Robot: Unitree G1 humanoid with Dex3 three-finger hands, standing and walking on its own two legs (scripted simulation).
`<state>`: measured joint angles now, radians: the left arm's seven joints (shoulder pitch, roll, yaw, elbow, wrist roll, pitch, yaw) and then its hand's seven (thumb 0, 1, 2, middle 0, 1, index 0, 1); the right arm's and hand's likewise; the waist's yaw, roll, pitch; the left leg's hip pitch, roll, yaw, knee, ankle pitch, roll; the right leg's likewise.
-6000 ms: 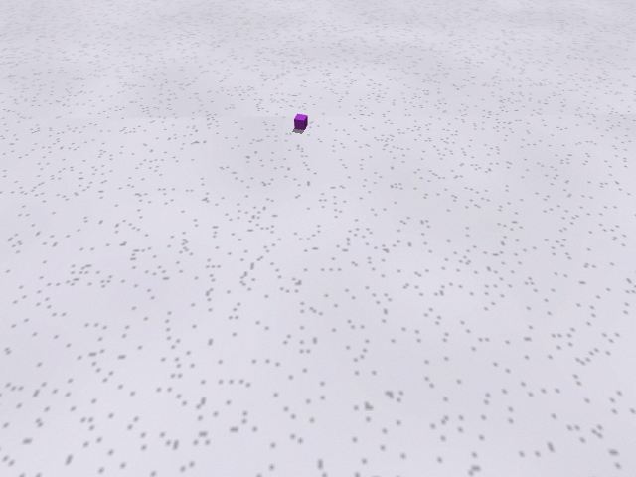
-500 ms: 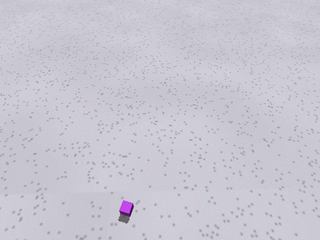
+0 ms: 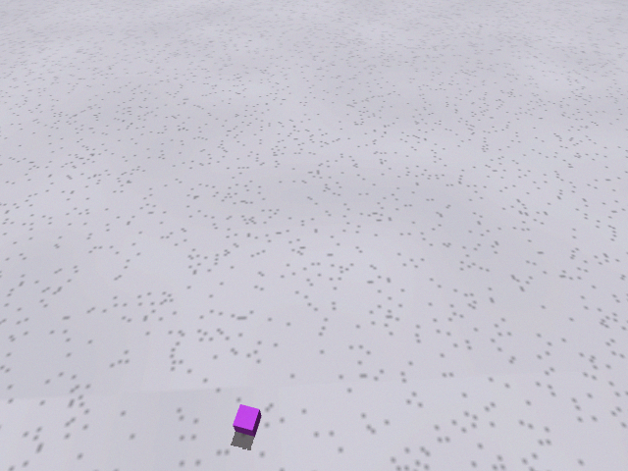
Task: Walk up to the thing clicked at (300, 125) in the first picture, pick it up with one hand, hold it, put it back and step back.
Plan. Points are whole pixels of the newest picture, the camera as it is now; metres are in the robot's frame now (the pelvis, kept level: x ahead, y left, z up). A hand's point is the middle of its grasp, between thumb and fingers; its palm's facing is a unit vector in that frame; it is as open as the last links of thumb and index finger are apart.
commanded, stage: walk up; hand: left
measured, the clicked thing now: (247, 420) +0.44 +0.21 -0.75
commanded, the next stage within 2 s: stand in 0.44 s
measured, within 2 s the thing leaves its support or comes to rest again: neither
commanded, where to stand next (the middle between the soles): +0.06 -0.02 m, yaw -2 degrees
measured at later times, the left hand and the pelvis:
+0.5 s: hand out of the picture +0.09 +0.25 -0.16, palm faces -0.01 -0.94 -0.33, open 7.4 cm; pelvis +0.01 +0.00 +0.00, yaw +0 degrees
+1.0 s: hand out of the picture +0.10 +0.25 -0.16, palm faces -0.02 -0.94 -0.34, open 7.4 cm; pelvis +0.02 +0.00 +0.00, yaw +0 degrees
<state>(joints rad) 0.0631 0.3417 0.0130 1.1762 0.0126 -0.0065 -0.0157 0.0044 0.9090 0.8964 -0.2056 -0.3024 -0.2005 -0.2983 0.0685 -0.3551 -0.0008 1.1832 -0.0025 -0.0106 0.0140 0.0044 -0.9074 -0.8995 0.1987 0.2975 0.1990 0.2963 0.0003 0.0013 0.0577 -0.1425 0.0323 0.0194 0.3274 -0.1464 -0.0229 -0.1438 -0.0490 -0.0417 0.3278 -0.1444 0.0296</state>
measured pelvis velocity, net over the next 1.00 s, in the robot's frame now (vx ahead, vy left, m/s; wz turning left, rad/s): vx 0.02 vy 0.00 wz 0.01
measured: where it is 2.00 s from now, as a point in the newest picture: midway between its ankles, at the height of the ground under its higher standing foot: outside the picture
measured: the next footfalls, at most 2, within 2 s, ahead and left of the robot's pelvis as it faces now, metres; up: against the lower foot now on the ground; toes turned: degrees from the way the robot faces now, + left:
none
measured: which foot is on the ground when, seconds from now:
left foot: down 0.00-1.00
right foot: down 0.00-1.00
